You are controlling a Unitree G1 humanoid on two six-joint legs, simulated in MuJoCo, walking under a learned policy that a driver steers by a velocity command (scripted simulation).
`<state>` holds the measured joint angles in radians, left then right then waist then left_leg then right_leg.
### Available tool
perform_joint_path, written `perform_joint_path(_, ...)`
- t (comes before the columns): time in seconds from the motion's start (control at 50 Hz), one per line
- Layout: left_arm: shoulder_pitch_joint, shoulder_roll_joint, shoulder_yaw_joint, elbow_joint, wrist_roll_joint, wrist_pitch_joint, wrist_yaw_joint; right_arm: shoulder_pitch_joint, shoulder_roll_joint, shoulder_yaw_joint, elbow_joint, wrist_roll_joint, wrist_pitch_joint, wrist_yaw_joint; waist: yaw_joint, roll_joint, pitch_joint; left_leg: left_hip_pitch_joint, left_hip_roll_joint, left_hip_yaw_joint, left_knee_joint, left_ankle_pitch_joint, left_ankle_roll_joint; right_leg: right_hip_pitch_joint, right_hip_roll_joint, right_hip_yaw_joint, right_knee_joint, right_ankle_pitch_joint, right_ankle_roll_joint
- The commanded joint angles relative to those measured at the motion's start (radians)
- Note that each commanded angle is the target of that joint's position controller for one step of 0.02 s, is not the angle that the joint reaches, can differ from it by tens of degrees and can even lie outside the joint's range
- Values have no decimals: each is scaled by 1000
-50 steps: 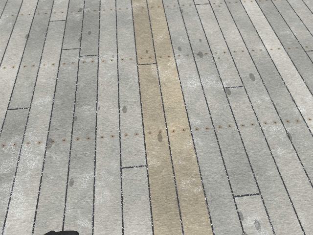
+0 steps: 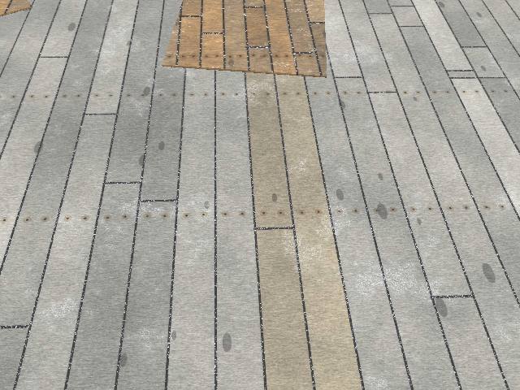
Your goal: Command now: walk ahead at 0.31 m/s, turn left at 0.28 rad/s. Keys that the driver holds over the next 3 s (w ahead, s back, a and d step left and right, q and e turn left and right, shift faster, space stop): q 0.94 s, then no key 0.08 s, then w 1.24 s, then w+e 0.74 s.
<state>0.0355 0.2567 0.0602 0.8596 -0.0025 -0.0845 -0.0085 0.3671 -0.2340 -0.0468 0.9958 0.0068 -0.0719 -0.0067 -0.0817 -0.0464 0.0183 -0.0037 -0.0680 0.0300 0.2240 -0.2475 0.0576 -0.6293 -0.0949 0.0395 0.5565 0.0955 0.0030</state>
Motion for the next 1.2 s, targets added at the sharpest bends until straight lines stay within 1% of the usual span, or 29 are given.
perform_joint_path(0.02,-101,67,10,-89,1,-25,-12,38,-179,-38,-27,6,16,-15,18,127,23,-16,243,-142,79,587,103,71,72,-26,-74,-4,-12)
perform_joint_path(0.08,71,144,37,-46,13,-33,-3,-39,-187,-47,-63,11,28,-23,120,147,-72,-6,213,-180,280,668,49,297,93,-27,-167,26,-59)
perform_joint_path(0.1,183,201,51,-27,31,-37,7,-51,-158,-38,-96,2,26,-22,157,86,-193,-125,149,-153,468,518,11,550,-8,35,-114,331,-105)
perform_joint_path(0.12,258,260,58,-27,50,-25,19,35,-68,-16,-111,-14,17,-18,134,-124,-335,-452,14,-85,814,-73,-56,915,-281,264,-8,781,-230)
perform_joint_path(0.14,268,215,43,-42,26,-8,13,148,-68,-6,-99,10,14,-13,127,-244,-523,-570,-23,-140,1037,-530,-76,1027,-418,459,-33,714,-344)
perform_joint_path(0.16,207,152,28,-67,13,10,14,107,-177,-40,-93,29,27,-15,128,-116,-450,-603,49,-166,1097,-466,-84,902,-352,376,-88,470,-307)
perform_joint_path(0.2,73,105,11,-79,9,29,28,-7,-167,-52,-126,29,67,-31,90,-42,-198,-646,120,-96,1048,-336,-110,602,-255,205,-193,132,-245)
perform_joint_path(0.24,-2,119,16,-76,34,37,29,12,-120,-53,-142,17,111,-43,41,-97,-93,-513,145,-66,975,-262,-120,333,-216,99,-298,-64,-242)
perform_joint_path(0.26,-23,128,21,-74,37,38,29,20,-98,-50,-153,14,120,-43,30,-114,-81,-482,145,-50,928,-229,-121,287,-208,58,-325,-94,-246)
perform_joint_path(0.36,-46,165,35,-65,20,48,49,-61,-107,-52,-215,6,120,-20,39,-82,-131,-385,161,-20,677,-63,-92,324,-235,-54,-335,-52,-246)
perform_joint_path(0.42,-26,185,43,-48,3,67,50,-113,-142,-64,-247,7,126,-2,53,-83,-129,-350,143,9,570,-50,-66,380,-246,-77,-309,-137,-205)
perform_joint_path(0.48,-19,182,45,-33,-20,84,46,-78,-147,-77,-245,-2,132,8,22,-48,-113,-223,99,45,361,28,-7,371,-216,-118,-196,-272,-123)
perform_joint_path(0.5,24,148,40,-12,-19,91,41,-46,-177,-89,-241,-9,130,2,19,31,-88,-160,110,-19,251,107,34,312,-164,-163,-74,-367,-57)
perform_joint_path(0.52,51,91,27,-24,14,96,32,-35,-292,-114,-263,-11,127,-19,58,327,-57,-68,344,-353,130,403,132,99,-25,-275,245,-606,50)
perform_joint_path(0.54,-32,108,34,-73,22,92,41,-60,-349,-115,-296,-39,109,-15,39,368,-51,-133,456,-565,69,389,290,-48,92,-124,463,-778,72)
perform_joint_path(0.56,-80,139,43,-82,12,92,47,-71,-309,-107,-298,-46,84,-8,25,247,-68,-146,409,-504,61,319,274,-60,79,-27,561,-724,49)
perform_joint_path(0.58,-56,143,49,-75,0,92,51,-115,-291,-102,-302,-31,65,-10,59,211,-67,-140,362,-429,70,282,217,-74,67,0,571,-627,29)
perform_joint_path(0.6,-23,149,55,-48,5,94,61,-165,-259,-94,-315,-14,60,-13,78,167,-80,-132,328,-387,84,244,167,-68,53,15,563,-560,25)
perform_joint_path(0.62,-19,158,59,-43,14,94,67,-191,-235,-85,-323,-2,62,-18,84,170,-83,-145,314,-369,86,253,149,-52,50,21,562,-513,26)
perform_joint_path(0.68,3,142,61,-39,3,83,60,-176,-211,-73,-331,-5,65,-32,93,169,-123,-123,278,-338,102,342,155,-3,80,24,546,-440,40)
perform_joint_path(0.76,-30,117,49,-52,0,77,54,-156,-233,-81,-338,2,74,-41,69,177,-112,-85,265,-380,111,271,160,19,96,41,337,-421,68)
perform_joint_path(0.9,-2,142,47,-55,-10,58,31,-200,-249,-86,-365,1,92,-29,62,203,-110,-142,245,-500,138,290,170,191,129,55,122,-460,64)
perform_joint_path(0.98,111,154,51,-28,-7,43,10,-249,-232,-74,-383,15,109,-35,121,191,-135,-166,185,-494,222,332,100,391,115,24,-186,-255,24)
perform_joint_path(1.0,129,195,60,-25,5,45,11,-218,-200,-65,-383,11,111,-38,108,122,-147,-251,132,-440,294,188,50,501,10,98,-228,-160,-14)
perform_joint_path(1.02,102,249,65,-42,19,56,19,-147,-141,-49,-375,-6,108,-35,45,-124,-152,-387,-14,-277,503,-192,-7,589,-186,291,-238,46,-102)
perform_joint_path(1.04,109,258,63,-41,46,56,16,-175,-202,-68,-403,0,97,-34,66,-242,-109,-547,-73,-196,676,-412,-47,535,-303,488,-284,-16,-275)
perform_joint_path(1.06,85,218,53,-61,34,50,18,-174,-259,-82,-384,-3,89,-34,74,-136,-85,-578,-14,-227,805,-341,-61,525,-283,464,-307,-224,-286)
perform_joint_path(1.1,80,170,39,-57,-6,45,24,-172,-220,-77,-353,-4,91,-27,77,-103,-36,-650,13,-210,837,-203,-83,557,-163,356,-340,-585,-197)
perform_joint_path(1.2,181,194,36,-24,-11,32,36,-274,-146,-44,-371,1,45,-6,145,-107,22,-637,78,-67,644,-73,-110,576,-128,255,-405,-529,-185)
